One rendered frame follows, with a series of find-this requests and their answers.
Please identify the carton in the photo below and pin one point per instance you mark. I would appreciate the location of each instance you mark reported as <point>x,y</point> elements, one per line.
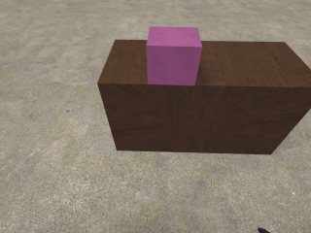
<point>173,55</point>

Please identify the pedestal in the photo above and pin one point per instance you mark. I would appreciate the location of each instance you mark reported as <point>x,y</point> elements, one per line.
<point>247,98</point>

